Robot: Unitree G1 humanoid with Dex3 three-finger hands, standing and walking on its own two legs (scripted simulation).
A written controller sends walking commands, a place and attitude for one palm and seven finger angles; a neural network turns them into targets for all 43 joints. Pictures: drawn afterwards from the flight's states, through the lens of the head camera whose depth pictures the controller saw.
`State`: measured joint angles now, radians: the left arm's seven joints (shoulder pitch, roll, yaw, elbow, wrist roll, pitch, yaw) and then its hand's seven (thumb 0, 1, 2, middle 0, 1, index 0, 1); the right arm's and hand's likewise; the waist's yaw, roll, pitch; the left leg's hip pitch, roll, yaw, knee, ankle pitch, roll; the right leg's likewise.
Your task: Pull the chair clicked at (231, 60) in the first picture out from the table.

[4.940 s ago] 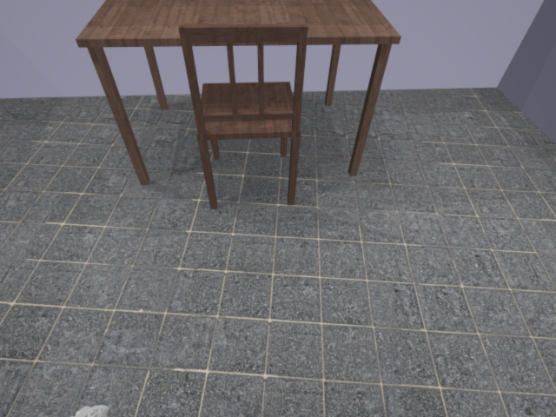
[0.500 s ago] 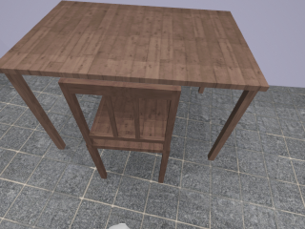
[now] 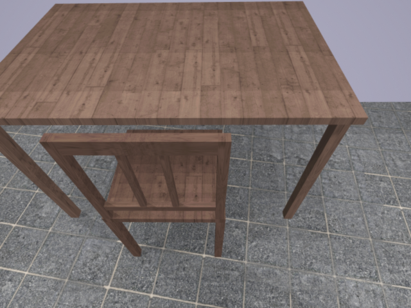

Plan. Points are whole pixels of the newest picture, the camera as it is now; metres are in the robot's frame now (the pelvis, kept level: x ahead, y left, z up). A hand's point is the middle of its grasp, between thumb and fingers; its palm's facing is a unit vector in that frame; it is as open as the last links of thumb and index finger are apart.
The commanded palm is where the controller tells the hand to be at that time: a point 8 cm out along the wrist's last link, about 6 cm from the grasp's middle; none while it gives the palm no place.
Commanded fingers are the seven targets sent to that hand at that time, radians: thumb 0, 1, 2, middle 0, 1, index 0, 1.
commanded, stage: come to a stop and stand still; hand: left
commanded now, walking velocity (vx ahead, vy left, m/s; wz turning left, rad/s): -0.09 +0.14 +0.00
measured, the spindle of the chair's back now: (133, 181) +0.42 +0.23 -0.10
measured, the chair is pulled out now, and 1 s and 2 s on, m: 0.00 0.00 0.00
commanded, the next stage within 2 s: look again from close up in 0.82 s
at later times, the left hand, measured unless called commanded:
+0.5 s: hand out of the picture -0.03 +0.22 -0.17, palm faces +0.09 -0.98 -0.20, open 7.4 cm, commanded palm none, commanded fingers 0.00 0.90 0.90 -0.20 -0.30 -0.20 -0.30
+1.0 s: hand out of the picture -0.09 +0.18 -0.17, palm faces +0.03 -0.99 -0.17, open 7.4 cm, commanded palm none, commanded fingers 0.00 0.90 0.90 -0.20 -0.30 -0.20 -0.30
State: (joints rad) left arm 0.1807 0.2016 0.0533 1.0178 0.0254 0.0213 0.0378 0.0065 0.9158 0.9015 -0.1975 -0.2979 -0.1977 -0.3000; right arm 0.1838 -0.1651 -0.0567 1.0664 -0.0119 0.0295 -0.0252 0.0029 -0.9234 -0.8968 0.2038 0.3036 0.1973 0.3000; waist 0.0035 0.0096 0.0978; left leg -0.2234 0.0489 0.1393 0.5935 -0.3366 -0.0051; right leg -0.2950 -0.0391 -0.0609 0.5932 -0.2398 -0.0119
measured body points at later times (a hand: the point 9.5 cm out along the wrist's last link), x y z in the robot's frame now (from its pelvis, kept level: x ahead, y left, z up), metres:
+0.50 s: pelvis -0.05 +0.03 +0.01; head -0.05 +0.04 +0.46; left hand -0.04 +0.27 -0.15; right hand -0.02 -0.20 -0.14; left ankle -0.08 +0.14 -0.73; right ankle -0.01 -0.10 -0.72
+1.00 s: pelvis -0.07 +0.03 +0.01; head -0.06 +0.02 +0.46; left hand -0.10 +0.23 -0.15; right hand -0.09 -0.18 -0.15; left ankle -0.08 +0.14 -0.73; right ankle -0.04 -0.09 -0.73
